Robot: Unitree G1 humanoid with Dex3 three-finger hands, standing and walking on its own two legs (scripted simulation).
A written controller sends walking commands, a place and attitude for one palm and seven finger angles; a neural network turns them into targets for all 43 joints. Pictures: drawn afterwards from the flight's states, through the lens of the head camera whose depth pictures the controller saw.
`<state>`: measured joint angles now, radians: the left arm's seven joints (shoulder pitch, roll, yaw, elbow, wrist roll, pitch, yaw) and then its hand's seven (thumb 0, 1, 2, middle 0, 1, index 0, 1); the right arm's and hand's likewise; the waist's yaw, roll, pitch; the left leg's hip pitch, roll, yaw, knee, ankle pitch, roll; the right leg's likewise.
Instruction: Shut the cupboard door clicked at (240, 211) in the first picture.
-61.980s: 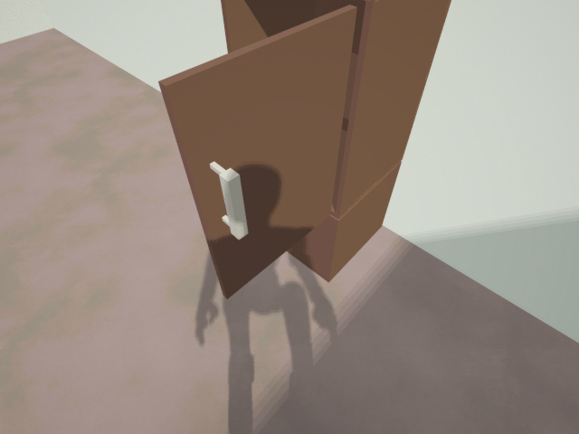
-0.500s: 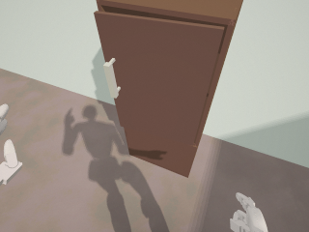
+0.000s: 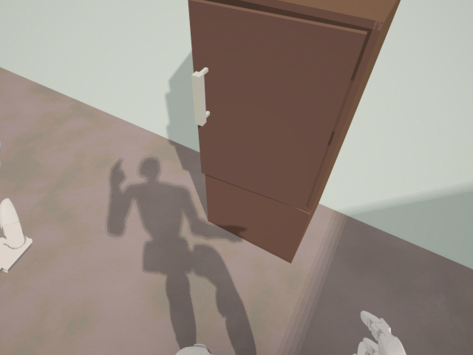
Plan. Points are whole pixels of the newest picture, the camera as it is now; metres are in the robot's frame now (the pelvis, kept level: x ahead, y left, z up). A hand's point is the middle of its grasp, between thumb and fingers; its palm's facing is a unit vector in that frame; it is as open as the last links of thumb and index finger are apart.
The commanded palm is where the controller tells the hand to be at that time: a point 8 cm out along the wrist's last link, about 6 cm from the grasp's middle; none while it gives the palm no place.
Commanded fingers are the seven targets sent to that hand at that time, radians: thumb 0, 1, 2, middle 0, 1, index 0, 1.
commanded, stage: step back with the hand held close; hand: left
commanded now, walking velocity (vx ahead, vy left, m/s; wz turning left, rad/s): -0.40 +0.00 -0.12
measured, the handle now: (202, 96) +0.76 +0.15 +0.03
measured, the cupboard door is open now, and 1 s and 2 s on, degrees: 5 5 5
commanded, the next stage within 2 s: stop stepping back and stand still in 0.32 s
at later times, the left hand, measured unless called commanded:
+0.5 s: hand (27, 315) +0.12 +0.22 +0.19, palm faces +0.26 -0.84 -0.47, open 7.4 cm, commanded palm +0.05 +0.28 +0.19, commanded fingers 0.00 0.90 0.90 -0.20 -0.30 -0.20 -0.30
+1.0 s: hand out of the picture +0.09 +0.25 +0.20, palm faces +0.18 -0.85 -0.50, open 7.4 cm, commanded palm +0.04 +0.32 +0.19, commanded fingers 0.00 0.90 0.90 -0.20 -0.30 -0.20 -0.30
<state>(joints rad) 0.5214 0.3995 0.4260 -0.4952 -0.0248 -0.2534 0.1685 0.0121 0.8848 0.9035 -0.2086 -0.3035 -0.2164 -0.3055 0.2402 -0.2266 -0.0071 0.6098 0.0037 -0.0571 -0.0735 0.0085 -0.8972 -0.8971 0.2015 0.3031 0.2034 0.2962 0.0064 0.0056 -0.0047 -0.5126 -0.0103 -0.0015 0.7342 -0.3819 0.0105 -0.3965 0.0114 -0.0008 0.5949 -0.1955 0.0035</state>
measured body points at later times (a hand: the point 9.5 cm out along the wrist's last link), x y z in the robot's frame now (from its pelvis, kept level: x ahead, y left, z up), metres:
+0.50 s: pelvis -0.12 -0.01 +0.00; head -0.08 +0.01 +0.45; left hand +0.10 +0.26 +0.21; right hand +0.05 -0.24 -0.08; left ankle +0.07 +0.10 -0.72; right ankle -0.22 -0.11 -0.72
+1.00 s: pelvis -0.14 +0.04 +0.02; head -0.12 +0.07 +0.46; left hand +0.07 +0.29 +0.22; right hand -0.02 -0.18 -0.06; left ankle -0.01 +0.11 -0.72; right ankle -0.19 -0.04 -0.72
